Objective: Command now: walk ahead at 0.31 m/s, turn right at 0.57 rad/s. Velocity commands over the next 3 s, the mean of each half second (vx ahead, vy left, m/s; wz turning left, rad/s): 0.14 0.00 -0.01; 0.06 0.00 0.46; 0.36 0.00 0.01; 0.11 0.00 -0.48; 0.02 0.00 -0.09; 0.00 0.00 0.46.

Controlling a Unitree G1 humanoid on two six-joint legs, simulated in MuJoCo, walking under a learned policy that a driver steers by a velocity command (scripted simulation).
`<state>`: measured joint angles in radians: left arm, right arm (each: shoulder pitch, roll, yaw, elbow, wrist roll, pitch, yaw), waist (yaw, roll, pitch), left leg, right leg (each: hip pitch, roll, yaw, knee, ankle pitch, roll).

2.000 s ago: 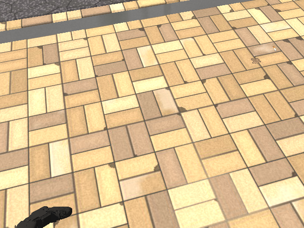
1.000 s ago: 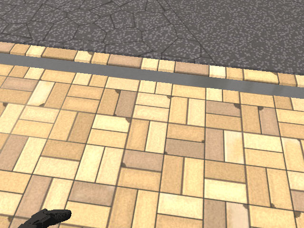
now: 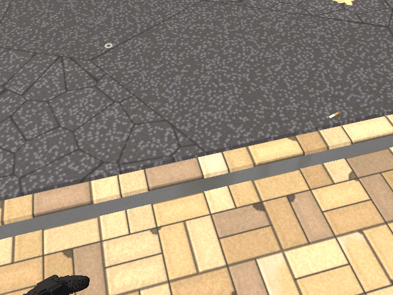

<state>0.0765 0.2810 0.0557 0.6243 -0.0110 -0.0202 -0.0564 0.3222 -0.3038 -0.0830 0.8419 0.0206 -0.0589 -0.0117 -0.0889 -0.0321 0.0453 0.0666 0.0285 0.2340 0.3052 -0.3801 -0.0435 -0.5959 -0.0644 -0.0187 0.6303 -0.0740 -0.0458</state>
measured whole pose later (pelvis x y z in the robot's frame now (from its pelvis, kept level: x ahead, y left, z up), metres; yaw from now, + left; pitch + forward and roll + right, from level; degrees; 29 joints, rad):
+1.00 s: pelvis +0.14 -0.03 +0.01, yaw +19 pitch +1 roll +0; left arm 0.18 0.28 0.05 0.81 0.05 0.00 0.01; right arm 0.18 -0.33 -0.08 0.74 -0.03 0.05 0.01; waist 0.00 0.04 0.01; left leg -0.37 -0.13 -0.19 0.78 -0.43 0.05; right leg -0.23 0.04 0.06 0.46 -0.25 -0.02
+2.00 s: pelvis +0.41 +0.08 +0.01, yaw +0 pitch +1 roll +1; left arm 0.17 0.28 0.07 0.83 -0.01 0.01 0.02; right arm 0.13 -0.27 -0.05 0.84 0.00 0.02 -0.07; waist 0.03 0.01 0.09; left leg -0.51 0.02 -0.11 0.92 -0.37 -0.07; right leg -0.33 0.14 0.07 0.42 -0.09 -0.12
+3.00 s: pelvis +0.44 +0.18 +0.01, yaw +16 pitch +2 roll -2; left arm 0.10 0.33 0.08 0.82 0.00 0.02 0.05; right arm 0.18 -0.30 -0.05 0.72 -0.01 0.00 0.00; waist -0.01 -0.03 0.06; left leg -0.30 -0.03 -0.02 0.52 -0.24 0.06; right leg -0.52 -0.01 0.01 1.09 -0.44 0.05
